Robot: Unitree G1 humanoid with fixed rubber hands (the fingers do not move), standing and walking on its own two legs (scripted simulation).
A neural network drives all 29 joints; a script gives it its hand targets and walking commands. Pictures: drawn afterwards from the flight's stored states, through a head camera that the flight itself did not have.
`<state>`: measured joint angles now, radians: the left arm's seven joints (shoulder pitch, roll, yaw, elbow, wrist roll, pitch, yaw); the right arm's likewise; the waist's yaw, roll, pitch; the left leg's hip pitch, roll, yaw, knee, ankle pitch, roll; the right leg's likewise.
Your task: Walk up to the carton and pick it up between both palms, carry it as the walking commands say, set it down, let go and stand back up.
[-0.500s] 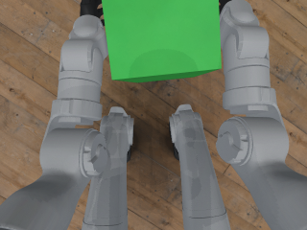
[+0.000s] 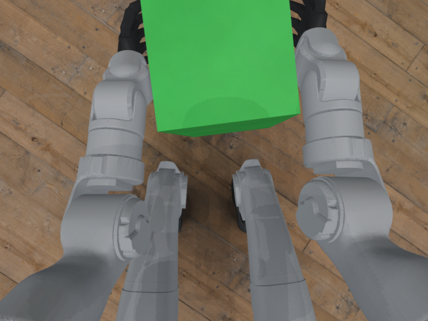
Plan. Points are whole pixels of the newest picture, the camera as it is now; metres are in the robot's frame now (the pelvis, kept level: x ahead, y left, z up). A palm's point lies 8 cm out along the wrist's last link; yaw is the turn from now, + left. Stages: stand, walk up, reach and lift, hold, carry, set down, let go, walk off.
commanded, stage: reach and lift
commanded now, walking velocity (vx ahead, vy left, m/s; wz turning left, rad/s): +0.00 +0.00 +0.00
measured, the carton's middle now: (219, 42) +0.54 -0.02 -0.12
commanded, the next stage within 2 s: none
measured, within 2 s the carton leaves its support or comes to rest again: neither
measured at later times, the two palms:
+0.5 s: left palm (118, 51) +0.48 +0.12 +0.00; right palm (330, 30) +0.49 -0.14 +0.02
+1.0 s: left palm (82, 39) +0.45 +0.12 +0.09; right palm (386, 6) +0.47 -0.14 +0.11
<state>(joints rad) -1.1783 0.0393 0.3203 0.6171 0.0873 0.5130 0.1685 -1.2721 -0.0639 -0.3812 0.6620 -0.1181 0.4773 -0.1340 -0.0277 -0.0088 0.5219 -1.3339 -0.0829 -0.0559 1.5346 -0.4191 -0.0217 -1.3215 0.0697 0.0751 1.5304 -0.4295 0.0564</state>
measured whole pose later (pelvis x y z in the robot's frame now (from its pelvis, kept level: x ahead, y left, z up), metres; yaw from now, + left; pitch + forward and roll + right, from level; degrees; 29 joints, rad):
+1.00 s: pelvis +0.06 +0.00 +0.13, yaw +0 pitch +13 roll +0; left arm -0.73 -0.11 0.38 0.70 0.22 0.48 0.11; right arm -0.81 0.10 -0.43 0.75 -0.23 0.41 -0.11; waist -0.03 0.00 0.07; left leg -0.90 -0.06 -0.07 0.99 -0.31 -0.01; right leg -0.90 0.05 0.09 0.99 -0.32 0.03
